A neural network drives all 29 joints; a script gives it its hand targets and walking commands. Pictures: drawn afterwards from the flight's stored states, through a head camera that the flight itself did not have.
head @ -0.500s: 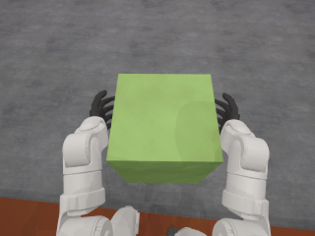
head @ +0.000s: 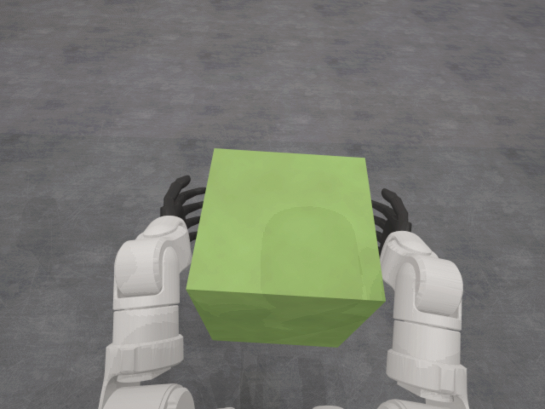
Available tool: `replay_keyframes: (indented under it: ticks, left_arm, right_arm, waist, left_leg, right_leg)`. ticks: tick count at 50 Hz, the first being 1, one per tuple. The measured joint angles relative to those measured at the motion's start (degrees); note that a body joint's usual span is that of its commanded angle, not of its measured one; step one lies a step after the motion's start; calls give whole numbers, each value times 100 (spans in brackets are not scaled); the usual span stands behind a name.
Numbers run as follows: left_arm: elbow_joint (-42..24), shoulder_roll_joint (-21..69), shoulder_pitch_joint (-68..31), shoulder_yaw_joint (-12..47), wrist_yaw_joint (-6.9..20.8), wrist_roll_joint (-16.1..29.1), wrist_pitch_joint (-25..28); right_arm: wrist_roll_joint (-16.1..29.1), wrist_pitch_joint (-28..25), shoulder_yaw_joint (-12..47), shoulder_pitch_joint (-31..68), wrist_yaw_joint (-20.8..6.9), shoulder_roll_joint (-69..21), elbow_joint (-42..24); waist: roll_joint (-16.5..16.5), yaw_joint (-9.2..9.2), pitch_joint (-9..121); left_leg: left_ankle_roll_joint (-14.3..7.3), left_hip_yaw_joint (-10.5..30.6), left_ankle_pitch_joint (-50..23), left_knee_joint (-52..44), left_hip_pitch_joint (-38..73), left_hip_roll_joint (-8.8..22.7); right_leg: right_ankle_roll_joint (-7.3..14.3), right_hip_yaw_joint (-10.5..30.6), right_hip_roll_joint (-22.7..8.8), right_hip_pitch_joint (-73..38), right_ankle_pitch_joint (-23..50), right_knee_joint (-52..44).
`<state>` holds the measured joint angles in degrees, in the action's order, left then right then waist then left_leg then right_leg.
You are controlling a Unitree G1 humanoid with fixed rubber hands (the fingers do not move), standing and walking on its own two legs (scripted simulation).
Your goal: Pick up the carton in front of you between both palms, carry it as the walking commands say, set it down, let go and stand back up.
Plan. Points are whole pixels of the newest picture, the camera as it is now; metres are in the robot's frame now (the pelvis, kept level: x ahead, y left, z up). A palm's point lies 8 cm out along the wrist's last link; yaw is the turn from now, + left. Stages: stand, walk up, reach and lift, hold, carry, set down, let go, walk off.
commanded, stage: carry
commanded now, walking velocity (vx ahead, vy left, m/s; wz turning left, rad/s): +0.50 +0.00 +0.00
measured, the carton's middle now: (281, 257) +0.32 -0.01 +0.02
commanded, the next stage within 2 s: none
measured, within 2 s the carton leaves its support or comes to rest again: neither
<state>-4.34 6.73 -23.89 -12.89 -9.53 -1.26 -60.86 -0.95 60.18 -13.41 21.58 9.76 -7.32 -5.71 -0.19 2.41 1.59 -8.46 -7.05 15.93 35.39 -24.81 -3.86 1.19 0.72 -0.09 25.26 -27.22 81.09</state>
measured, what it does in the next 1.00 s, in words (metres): walks ahead: right foot, then left foot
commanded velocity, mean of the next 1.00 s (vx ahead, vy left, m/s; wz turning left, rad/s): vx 0.50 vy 0.00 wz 0.00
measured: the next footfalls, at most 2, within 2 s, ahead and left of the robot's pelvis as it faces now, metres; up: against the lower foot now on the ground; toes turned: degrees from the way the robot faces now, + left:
right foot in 0.32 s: +0.42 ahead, -0.04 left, +0.00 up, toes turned -3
left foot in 0.78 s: +0.69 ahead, +0.18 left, +0.00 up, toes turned +13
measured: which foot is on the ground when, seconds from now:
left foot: down 0.00-0.32, up 0.34-0.76, down 0.78-1.00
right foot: up 0.00-0.30, down 0.32-0.78, up 0.80-1.00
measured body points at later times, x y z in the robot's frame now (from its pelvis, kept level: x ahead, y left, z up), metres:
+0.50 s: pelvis +0.34 +0.00 +0.01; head +0.36 +0.02 +0.46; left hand +0.65 +0.20 +0.08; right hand +0.68 -0.10 +0.09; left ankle +0.27 +0.11 -0.63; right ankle +0.37 -0.03 -0.72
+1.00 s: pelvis +0.69 +0.09 +0.03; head +0.68 +0.09 +0.47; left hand +0.93 +0.23 +0.10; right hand +0.93 -0.07 +0.10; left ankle +0.65 +0.17 -0.72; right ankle +0.69 -0.04 -0.66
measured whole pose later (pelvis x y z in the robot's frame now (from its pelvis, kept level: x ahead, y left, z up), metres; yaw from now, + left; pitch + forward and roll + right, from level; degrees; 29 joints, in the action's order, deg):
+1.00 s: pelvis +0.69 +0.09 +0.03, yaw +0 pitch +5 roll +0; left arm -29.3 7.7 3.9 -2.7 -7.6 -1.8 -66.6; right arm -1.5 66.1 -1.8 -4.0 8.3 -7.7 -28.5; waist -0.6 1.7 7.5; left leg -2.3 -13.1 13.0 18.7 -10.5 1.9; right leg 0.2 -5.0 -4.8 31.2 -16.3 55.1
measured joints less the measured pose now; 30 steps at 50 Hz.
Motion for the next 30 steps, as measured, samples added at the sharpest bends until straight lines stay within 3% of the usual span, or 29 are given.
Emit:
replay_keyframes:
  ticks: [7, 14, 16, 17, 19, 20, 22, 25, 30]
  left_arm:
    - [-323, 256, 388, -80, 75, -118, 513]
    - [-492, 186, 696, 55, 128, -113, 768]
    - [-462, 153, 655, 154, 128, -110, 772]
    - [-404, 162, 591, 204, 125, -123, 778]
    - [-269, 93, 399, 265, 105, -140, 776]
    - [-216, 34, 359, 300, 87, -101, 732]
    - [-169, -47, 391, 320, 59, -1, 615]
    - [-215, -60, 530, 265, 51, 131, 468]
    - [-720, 133, 900, 313, 48, 120, 307]
  right_arm:
    - [247, -542, -28, -153, -54, -57, 17]
    - [210, -792, 144, -303, -108, -67, -16]
    - [194, -768, 165, -368, -112, -17, -133]
    - [192, -733, 163, -380, -115, 48, -197]
    - [190, -698, 184, -251, -122, 174, -151]
    - [163, -668, 200, -248, -122, 186, -135]
    - [59, -562, 190, -309, -119, 90, -154]
    - [-112, -401, 115, -466, -123, -149, -297]
    - [-79, -215, 325, -889, -138, -90, -827]
  waist:
    - [56, 140, -304]
    - [-10, 67, -165]
    - [-34, -64, -114]
    - [-2, -169, -80]
    - [117, -397, -84]
    - [96, -501, -59]
    - [1, -643, 4]
    - [-108, -656, 102]
    - [-148, -530, 289]
  left_leg:
    - [-41, 135, 417, -573, 844, -100]
    - [68, 354, 1017, -956, 2037, -219]
    - [180, 329, 1205, -313, 2154, -251]
    - [287, 284, 1219, 447, 1978, -220]
    - [562, 468, 1291, 2591, 1154, -168]
    - [595, 558, 1217, 3433, 731, -154]
    - [598, 638, 989, 4174, 25, -1]
    - [684, 621, 670, 3592, -699, 393]
    - [915, 423, -103, 1136, -992, 788]
  right_leg:
    - [19, -232, -297, 1767, 1038, -1519]
    - [257, -868, 114, 1453, 2628, -4408]
    - [347, -1110, 292, 871, 2925, -5085]
    - [567, -1132, 342, 589, 2481, -5169]
    - [777, -1177, 425, 539, 1823, -4740]
    - [790, -1175, 439, 456, 1705, -4672]
    - [732, -1131, 445, 156, 1603, -4813]
    - [638, -1071, 376, -423, 1480, -5306]
    - [464, -921, 193, -1368, 1337, -6158]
